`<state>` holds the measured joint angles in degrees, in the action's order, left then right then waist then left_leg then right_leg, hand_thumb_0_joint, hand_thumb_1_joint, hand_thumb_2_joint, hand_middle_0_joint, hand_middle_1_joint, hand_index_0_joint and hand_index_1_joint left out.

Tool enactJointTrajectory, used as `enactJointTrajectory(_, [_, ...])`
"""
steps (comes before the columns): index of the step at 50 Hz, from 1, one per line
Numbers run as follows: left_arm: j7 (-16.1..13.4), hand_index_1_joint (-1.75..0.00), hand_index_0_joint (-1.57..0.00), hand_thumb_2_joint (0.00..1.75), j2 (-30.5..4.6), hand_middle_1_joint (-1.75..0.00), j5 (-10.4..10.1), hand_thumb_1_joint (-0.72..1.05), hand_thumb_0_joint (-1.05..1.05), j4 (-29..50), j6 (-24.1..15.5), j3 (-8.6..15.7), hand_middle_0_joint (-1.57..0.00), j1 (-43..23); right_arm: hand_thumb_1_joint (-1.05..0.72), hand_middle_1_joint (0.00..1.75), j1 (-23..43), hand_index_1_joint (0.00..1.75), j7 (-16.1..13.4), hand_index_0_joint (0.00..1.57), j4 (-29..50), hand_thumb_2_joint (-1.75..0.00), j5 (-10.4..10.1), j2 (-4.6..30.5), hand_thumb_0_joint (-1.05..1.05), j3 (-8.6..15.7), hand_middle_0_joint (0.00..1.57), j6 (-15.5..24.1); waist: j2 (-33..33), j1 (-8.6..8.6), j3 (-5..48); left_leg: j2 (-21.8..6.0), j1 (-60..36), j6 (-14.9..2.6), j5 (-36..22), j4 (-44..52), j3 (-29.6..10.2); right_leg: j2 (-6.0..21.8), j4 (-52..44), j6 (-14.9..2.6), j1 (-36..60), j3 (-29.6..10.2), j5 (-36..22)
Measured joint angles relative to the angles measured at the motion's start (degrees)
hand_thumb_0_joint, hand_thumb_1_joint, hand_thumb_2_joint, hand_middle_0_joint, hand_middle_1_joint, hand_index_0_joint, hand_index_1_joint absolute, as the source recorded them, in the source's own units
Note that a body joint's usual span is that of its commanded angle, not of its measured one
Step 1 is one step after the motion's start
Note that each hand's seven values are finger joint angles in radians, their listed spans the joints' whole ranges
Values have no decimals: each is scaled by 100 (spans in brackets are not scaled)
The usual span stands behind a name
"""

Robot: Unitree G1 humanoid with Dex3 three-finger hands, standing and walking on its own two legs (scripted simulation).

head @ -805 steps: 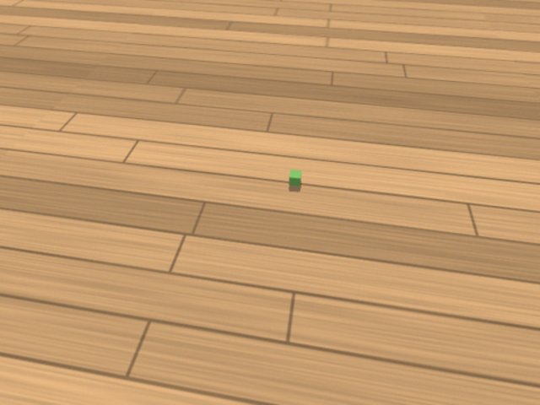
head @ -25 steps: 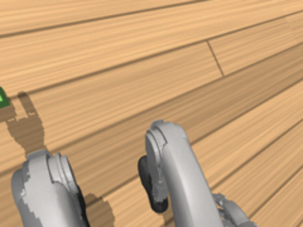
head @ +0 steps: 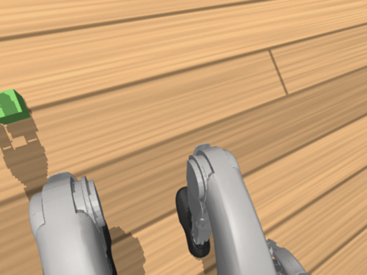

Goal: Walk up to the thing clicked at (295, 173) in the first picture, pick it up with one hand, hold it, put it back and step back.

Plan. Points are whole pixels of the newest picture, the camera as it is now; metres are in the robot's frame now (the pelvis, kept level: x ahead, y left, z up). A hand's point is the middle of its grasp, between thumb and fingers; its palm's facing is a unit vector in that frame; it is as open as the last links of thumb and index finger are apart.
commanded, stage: close in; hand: left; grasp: from above
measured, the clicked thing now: (8, 107) +0.49 +0.33 -0.29
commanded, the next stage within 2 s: rest palm in 0.08 s
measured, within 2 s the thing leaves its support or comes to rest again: neither
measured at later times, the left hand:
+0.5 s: hand out of the picture +0.47 +0.32 -0.22, palm faces -0.45 -0.15 -0.88, open 12.9 cm
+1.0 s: hand (6, 108) +0.48 +0.32 -0.25, palm faces -0.42 -0.16 -0.89, open 13.2 cm
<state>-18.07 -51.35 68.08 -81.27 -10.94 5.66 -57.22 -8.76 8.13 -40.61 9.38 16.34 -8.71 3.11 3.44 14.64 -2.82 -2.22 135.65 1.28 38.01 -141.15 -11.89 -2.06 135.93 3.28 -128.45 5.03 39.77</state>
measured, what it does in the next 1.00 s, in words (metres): stands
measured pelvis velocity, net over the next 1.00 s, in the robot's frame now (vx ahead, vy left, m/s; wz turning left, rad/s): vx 0.00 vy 0.01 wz -0.07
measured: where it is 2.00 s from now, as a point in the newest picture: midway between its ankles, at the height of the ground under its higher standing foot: (151, 247)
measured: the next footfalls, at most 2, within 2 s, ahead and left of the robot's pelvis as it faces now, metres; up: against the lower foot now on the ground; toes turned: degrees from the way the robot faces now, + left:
none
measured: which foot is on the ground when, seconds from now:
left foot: down 0.00-1.00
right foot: down 0.00-1.00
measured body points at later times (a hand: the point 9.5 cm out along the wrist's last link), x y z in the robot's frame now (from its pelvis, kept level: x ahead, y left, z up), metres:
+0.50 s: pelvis +0.00 +0.00 -0.01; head +0.27 +0.09 +0.34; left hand +0.49 +0.33 -0.17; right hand +0.03 -0.26 -0.08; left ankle +0.07 +0.14 -0.28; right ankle +0.10 -0.13 -0.28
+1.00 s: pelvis +0.00 +0.01 -0.01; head +0.29 +0.11 +0.32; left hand +0.49 +0.32 -0.20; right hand +0.06 -0.25 -0.08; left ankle +0.07 +0.14 -0.28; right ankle +0.10 -0.13 -0.28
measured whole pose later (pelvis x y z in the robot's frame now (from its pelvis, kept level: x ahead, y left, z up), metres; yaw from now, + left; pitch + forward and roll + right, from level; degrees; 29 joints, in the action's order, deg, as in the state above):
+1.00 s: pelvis +0.00 +0.01 -0.01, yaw -4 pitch +29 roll -13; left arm -31.4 -58.1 70.3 -97.6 -9.2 7.7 -62.7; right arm -4.5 11.8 -37.5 14.7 18.3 -16.4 11.7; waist 7.9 21.2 -8.6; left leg -3.0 135.8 1.1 40.4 -145.6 -15.8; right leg -4.1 137.2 4.1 -127.9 7.7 39.8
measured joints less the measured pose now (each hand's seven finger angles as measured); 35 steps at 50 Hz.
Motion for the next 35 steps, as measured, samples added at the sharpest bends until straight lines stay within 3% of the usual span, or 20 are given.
enactJointTrajectory(5, [-272, -77, -31, 80, 35, -75, 201, -29, 0, -408, -1, -98, -32, -266, -89, 30, 211, 30, 4, 20, 78, -89, 43, 23, 1, 25, 20, 64, 45, 84, 70, 22, 3, -15, 29, -21, -30, 14, -15, -36, 48, 35, 41])
enactJointTrajectory(12, [-625, -76, -32, 80, 39, -74, 403, -28, 0, -917, 121, 50, -32, -463, -89, 30, 325, 30, 48, 20, 205, -89, 115, 56, 0, -98, 20, 133, 61, 281, 66, 1, 2, -32, 33, -31, -52, -14, -34, -11, 46, 51, 13])
enactJointTrajectory(24, [-921, -74, -30, 80, -421, -72, 354, -28, 0, -1547, 126, 199, -31, -636, -88, 30, 134, 30, 81, 20, 171, -89, 304, 101, 0, -495, 20, 366, 208, 582, -348, -56, 47, -15, 0, -176, -142, -110, 57, 41, -52, 94, -117])
enactJointTrajectory(35, [-1226, -74, -28, 81, -631, -72, 308, -31, 0, -1528, 53, 307, -30, -484, -88, 30, 75, 30, 169, 20, 131, -89, 488, 160, 1, -702, 20, 553, 341, 664, -504, -84, 63, 17, 128, -364, -310, -184, 133, 49, -58, 208, -86])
